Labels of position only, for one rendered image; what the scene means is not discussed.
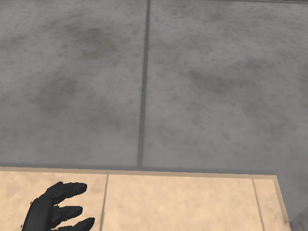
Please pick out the left robot hand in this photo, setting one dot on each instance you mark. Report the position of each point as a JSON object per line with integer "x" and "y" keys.
{"x": 44, "y": 216}

